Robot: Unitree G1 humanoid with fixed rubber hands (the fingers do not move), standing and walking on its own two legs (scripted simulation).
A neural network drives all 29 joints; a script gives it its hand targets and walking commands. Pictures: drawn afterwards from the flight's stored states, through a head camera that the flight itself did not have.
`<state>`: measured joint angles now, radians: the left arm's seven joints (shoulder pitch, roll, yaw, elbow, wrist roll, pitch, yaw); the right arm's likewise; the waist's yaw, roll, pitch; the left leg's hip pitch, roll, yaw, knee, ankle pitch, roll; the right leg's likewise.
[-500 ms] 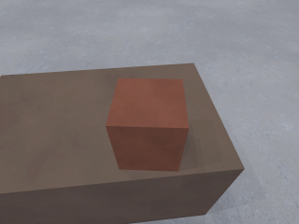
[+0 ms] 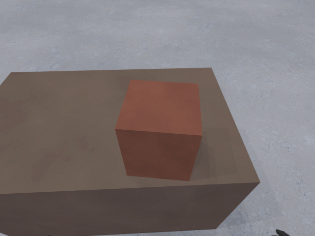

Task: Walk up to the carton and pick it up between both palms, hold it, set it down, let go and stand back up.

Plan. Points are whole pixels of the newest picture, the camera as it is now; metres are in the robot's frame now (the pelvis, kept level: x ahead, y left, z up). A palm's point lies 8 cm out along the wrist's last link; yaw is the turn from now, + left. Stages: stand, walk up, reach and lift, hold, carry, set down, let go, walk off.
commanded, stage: walk up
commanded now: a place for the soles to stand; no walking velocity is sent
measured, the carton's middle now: (160, 132) +0.43 +0.01 -0.01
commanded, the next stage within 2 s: reach and lift in 0.74 s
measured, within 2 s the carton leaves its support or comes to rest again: neither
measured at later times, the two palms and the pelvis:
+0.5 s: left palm out of the picture +0.11 +0.31 -0.08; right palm out of the picture +0.11 -0.34 -0.10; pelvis +0.00 -0.02 -0.01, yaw +5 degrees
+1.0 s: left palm (60, 221) +0.18 +0.27 -0.07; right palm (281, 224) +0.18 -0.30 -0.07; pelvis +0.00 -0.02 -0.02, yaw +2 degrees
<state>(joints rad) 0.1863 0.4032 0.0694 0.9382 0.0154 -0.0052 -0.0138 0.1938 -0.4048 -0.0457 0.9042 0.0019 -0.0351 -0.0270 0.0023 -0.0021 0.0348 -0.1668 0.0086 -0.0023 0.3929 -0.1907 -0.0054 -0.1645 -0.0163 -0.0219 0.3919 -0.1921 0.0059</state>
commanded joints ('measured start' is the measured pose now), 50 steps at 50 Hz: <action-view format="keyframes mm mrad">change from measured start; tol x8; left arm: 1 -31 164 26 -56 3 -8 1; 37 -114 210 49 -133 -15 34 -15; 38 -391 148 -38 -469 -56 190 25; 43 -236 109 24 -568 41 412 28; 46 -109 103 94 -553 88 438 20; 50 -133 50 124 -530 111 454 9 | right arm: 1 12 -181 -35 -47 1 -1 -6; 37 36 -221 -40 -94 9 24 -19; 38 -314 -49 -146 -83 -117 -136 16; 43 -153 -141 -149 2 -86 -173 61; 50 -184 -85 -101 -129 -66 -124 54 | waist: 1 -11 -1 -45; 21 -13 -49 -51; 26 21 -18 50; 31 34 30 -51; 36 -14 -25 59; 46 -4 2 -80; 50 16 -9 24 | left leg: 1 -1 114 -77 -41 49 42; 19 -49 60 -81 97 162 39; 26 -198 92 -190 -3 26 54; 30 -188 121 -240 12 134 76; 37 -184 62 -213 22 -76 67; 38 -157 7 52 155 -219 -51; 39 -156 1 54 158 -223 -32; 46 7 -15 69 141 46 -38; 50 3 -25 75 59 44 -27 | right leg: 1 -3 -116 80 -63 27 -52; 8 28 -122 67 -47 83 -57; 13 -6 -142 67 -67 -28 -64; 18 51 -156 46 -40 132 -91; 24 6 -148 10 -17 -154 -85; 31 121 -122 14 21 -6 -81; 36 -20 -155 10 -34 -196 -80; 38 -73 14 -60 97 -269 -53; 46 109 -2 -34 94 94 -9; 50 97 22 -42 34 66 -2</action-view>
